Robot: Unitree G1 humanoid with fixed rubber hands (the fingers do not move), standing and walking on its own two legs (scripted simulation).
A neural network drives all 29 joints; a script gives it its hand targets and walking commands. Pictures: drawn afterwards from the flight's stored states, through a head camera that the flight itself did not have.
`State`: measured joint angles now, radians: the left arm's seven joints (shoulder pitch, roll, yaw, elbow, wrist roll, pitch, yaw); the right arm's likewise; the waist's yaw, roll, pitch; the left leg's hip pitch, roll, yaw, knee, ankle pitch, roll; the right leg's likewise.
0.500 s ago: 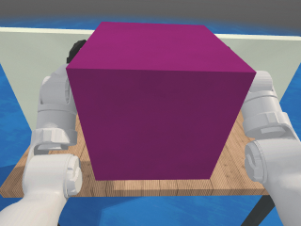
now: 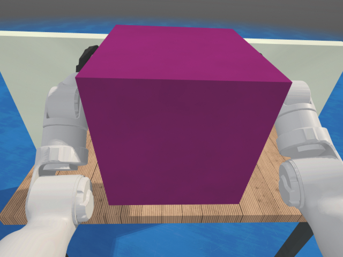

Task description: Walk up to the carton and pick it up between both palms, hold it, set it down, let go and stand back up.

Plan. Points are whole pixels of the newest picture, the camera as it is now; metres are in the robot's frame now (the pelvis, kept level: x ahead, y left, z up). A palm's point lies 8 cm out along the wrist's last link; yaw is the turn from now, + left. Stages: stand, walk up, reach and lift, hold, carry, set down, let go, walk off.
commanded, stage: hold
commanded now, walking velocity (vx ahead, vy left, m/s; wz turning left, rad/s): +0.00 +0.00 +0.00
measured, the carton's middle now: (175, 110) +0.37 +0.01 +0.24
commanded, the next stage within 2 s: set down in 1.02 s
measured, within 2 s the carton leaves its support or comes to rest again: neither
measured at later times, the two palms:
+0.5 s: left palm (86, 80) +0.37 +0.20 +0.30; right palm (260, 82) +0.39 -0.17 +0.30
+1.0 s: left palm (86, 81) +0.37 +0.20 +0.30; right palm (260, 82) +0.39 -0.17 +0.30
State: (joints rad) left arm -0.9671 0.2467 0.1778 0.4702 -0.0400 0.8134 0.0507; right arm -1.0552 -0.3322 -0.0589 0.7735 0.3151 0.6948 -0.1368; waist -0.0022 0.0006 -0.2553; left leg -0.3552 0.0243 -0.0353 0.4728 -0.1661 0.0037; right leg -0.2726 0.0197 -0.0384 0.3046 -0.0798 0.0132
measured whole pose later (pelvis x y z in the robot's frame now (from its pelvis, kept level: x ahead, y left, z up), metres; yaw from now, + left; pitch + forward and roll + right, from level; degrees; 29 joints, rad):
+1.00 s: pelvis +0.00 +0.00 +0.00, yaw +0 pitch +3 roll -3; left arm -0.97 0.25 0.18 0.48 -0.04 0.81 0.05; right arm -1.06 -0.33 -0.06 0.78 0.32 0.69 -0.14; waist 0.00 0.00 -0.26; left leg -0.36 0.02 -0.04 0.47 -0.17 0.00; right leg -0.27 0.02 -0.04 0.30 -0.08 0.01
